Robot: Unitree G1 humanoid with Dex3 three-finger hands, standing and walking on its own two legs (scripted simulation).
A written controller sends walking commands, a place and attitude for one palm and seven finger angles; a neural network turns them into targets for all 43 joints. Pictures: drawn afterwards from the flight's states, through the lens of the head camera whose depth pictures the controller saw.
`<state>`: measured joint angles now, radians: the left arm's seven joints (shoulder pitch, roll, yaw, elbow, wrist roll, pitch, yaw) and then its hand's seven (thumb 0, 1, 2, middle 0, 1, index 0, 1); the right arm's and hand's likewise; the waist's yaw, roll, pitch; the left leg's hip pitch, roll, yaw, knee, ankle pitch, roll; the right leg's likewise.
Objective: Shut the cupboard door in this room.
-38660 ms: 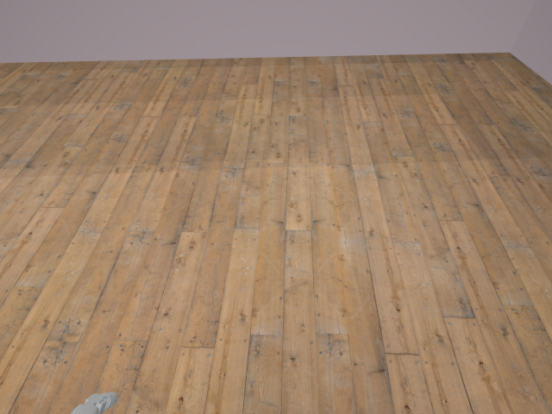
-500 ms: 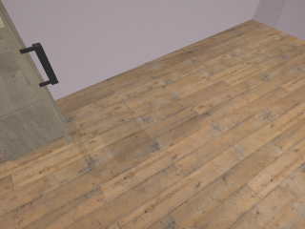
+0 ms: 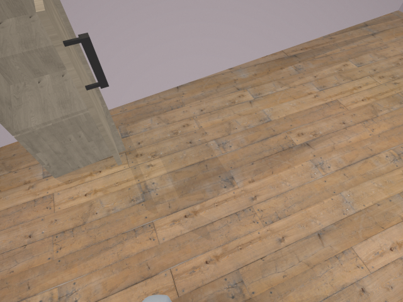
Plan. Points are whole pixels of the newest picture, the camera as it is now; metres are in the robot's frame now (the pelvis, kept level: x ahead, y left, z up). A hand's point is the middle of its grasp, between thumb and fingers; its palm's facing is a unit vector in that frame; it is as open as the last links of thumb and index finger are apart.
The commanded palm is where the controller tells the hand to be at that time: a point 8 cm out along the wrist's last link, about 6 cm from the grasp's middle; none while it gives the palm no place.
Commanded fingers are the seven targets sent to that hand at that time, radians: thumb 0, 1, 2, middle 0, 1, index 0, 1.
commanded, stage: turn or walk to find it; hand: left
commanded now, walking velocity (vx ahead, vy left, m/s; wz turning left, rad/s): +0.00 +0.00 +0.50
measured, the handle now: (87, 64) +0.68 +0.36 +0.07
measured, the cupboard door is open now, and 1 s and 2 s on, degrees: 88 88 88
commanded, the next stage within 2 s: stand and wait in 0.28 s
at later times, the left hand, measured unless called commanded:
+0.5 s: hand out of the picture +0.05 +0.19 -0.15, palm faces +0.20 -0.93 -0.30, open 7.3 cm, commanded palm none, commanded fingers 0.00 0.90 0.90 -0.20 -0.30 -0.20 -0.30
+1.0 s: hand out of the picture -0.07 +0.14 -0.18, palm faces +0.35 -0.92 -0.18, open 7.3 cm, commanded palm none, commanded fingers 0.00 0.90 0.90 -0.20 -0.30 -0.20 -0.30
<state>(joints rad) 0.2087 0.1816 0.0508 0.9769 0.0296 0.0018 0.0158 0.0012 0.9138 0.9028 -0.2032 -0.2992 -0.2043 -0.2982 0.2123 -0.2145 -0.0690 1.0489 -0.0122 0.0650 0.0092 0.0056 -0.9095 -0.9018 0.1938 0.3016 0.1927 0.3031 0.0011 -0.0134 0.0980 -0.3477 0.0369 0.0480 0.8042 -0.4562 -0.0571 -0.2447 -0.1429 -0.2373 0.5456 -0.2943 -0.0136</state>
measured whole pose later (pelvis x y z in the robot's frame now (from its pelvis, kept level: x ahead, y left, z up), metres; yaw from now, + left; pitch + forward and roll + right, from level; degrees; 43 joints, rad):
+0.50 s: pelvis +0.01 -0.02 -0.01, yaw +11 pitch +0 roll +2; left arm 0.17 0.18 0.03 0.96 0.02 0.00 0.01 0.00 0.91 0.90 -0.20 -0.30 -0.20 -0.30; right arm 0.16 -0.23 -0.07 0.98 -0.02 0.04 -0.01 0.00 -0.90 -0.90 0.20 0.30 0.20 0.30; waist -0.01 0.07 0.07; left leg -0.33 -0.01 -0.07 0.72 -0.43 -0.02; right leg -0.29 -0.04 -0.10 0.62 -0.33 -0.02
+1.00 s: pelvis +0.00 -0.02 +0.00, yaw +15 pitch -2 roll +0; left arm 0.30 0.17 0.02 1.12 0.01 0.01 0.03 0.00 0.91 0.90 -0.20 -0.30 -0.20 -0.30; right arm 0.16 -0.16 -0.02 1.10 -0.01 0.01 -0.03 0.00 -0.92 -0.90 0.20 0.30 0.19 0.30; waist 0.05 -0.03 0.05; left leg -0.15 0.00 0.06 0.48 -0.31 0.02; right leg -0.20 -0.05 -0.18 0.52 -0.29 -0.02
